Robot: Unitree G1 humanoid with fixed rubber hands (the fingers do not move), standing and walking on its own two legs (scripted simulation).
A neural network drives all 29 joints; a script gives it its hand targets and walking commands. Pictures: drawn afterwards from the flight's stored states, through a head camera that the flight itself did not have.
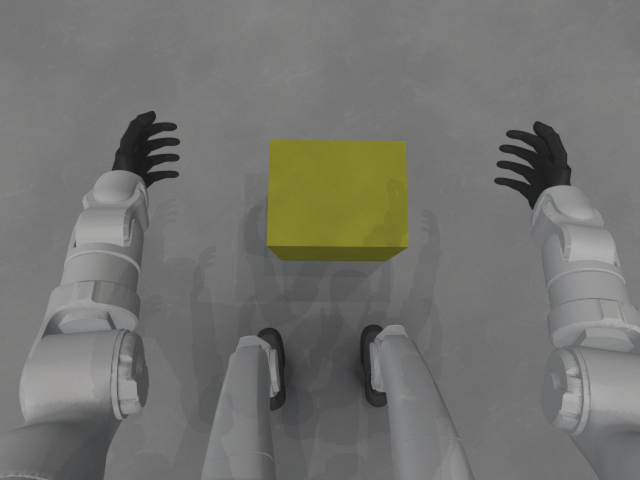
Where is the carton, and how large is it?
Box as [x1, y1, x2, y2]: [267, 140, 408, 260]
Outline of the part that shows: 270,140 267,246 281,259 299,260 386,260 408,246 405,141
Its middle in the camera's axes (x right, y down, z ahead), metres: +0.03 -0.07 +0.94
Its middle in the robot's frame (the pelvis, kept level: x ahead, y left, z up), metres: +0.51 -0.05 -0.54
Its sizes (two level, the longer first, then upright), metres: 0.289 0.228 0.286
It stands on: the floor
